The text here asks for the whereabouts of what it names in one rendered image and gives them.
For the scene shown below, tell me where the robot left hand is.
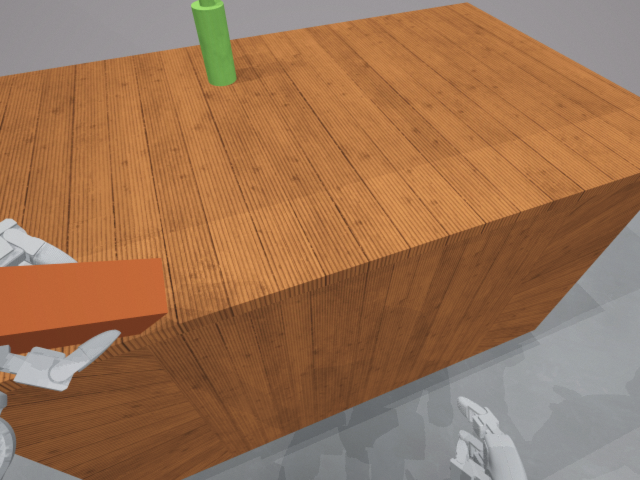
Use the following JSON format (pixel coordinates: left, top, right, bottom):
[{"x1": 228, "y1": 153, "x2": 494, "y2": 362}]
[{"x1": 0, "y1": 219, "x2": 121, "y2": 392}]

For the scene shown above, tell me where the robot right hand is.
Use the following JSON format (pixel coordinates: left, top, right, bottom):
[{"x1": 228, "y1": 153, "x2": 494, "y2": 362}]
[{"x1": 450, "y1": 396, "x2": 528, "y2": 480}]

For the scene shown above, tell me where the table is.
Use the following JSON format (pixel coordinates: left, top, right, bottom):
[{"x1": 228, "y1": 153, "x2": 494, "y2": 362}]
[{"x1": 0, "y1": 2, "x2": 640, "y2": 480}]

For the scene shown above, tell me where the sponge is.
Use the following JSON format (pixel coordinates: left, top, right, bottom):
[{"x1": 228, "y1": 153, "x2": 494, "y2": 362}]
[{"x1": 0, "y1": 258, "x2": 168, "y2": 354}]

